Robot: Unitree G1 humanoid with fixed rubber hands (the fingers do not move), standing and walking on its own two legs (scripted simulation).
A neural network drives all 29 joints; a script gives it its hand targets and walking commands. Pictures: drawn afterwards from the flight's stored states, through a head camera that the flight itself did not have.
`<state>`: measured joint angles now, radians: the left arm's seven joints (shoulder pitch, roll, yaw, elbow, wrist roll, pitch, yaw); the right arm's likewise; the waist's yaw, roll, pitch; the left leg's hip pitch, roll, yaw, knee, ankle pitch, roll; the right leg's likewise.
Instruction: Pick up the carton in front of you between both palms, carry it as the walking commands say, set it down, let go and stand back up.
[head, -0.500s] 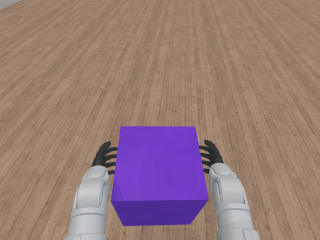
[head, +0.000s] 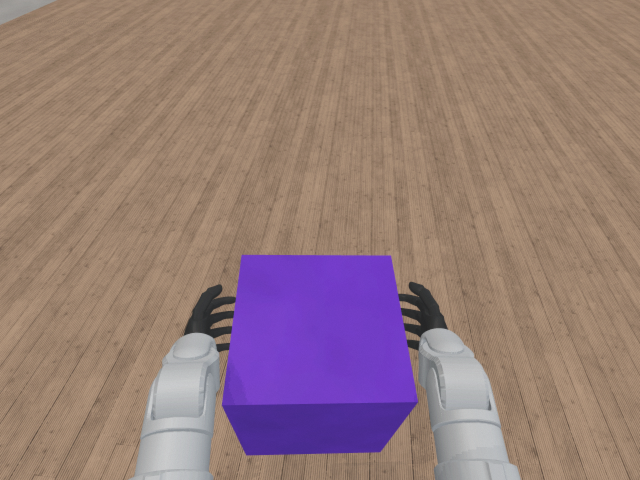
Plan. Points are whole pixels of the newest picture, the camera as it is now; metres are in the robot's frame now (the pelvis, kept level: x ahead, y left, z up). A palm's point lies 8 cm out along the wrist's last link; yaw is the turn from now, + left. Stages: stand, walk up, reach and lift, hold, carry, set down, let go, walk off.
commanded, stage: carry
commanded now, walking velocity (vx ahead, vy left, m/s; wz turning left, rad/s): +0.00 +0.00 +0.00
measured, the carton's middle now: (315, 359) +0.30 +0.00 -0.05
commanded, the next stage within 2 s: hold in 1.06 s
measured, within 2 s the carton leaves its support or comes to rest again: neither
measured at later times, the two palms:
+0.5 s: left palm (187, 365) +0.25 +0.16 +0.04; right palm (431, 359) +0.25 -0.14 +0.04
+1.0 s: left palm (177, 372) +0.25 +0.17 +0.04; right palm (424, 364) +0.25 -0.13 +0.04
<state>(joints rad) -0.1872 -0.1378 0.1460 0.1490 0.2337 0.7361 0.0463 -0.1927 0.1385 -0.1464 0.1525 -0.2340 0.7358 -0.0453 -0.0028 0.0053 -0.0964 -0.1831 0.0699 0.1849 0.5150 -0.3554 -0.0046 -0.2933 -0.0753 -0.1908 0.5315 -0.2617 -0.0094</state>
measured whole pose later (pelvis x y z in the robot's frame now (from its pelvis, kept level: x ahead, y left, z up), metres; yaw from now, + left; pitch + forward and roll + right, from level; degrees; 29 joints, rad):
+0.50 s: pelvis -0.03 +0.01 +0.00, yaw +0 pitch +1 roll +0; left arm -0.20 -0.14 0.15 0.17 0.24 0.74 0.04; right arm -0.20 0.14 -0.16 0.17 -0.24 0.74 -0.04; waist 0.00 0.00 -0.09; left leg -0.23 0.05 0.19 0.51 -0.31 0.02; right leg -0.32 -0.09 -0.19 0.49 -0.19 0.00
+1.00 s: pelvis -0.04 +0.02 +0.00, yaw +0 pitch +2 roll +0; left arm -0.20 -0.14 0.15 0.17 0.24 0.74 0.04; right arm -0.21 0.14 -0.16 0.17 -0.24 0.74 -0.04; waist 0.00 0.00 -0.10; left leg -0.24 0.04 0.19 0.52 -0.30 0.03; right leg -0.34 -0.10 -0.18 0.50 -0.18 0.01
